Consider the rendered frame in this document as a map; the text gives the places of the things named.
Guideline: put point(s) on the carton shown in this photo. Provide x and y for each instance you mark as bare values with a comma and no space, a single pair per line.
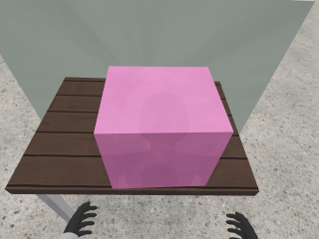
160,126

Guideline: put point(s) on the robot right hand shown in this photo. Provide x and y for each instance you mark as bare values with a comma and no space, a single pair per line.
246,230

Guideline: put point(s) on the table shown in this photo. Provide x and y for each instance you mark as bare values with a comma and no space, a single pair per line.
63,157

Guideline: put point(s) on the robot left hand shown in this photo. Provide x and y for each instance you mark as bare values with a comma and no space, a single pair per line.
75,223

